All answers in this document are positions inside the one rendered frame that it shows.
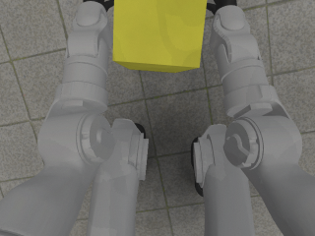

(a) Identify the robot right upper arm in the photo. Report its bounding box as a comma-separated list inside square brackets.
[223, 115, 315, 236]

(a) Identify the robot left upper arm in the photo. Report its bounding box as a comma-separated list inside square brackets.
[0, 111, 115, 236]

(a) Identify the right robot foot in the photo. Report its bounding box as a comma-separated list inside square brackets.
[191, 136, 204, 197]

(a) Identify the robot right hand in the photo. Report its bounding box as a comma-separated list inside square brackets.
[206, 0, 237, 15]

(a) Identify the carton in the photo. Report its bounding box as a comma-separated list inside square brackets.
[112, 0, 208, 73]

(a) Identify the robot left forearm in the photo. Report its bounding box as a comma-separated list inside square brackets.
[37, 1, 113, 144]

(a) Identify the robot left thigh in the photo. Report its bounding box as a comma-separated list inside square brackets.
[86, 128, 149, 236]

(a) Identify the robot left hand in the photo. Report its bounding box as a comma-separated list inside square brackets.
[83, 0, 114, 12]

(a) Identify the robot right forearm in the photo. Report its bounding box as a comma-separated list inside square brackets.
[209, 5, 294, 123]

